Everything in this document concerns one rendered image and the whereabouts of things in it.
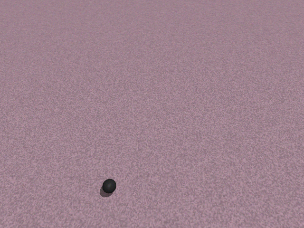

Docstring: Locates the ball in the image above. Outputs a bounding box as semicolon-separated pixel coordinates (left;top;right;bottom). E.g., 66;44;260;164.
102;179;116;193

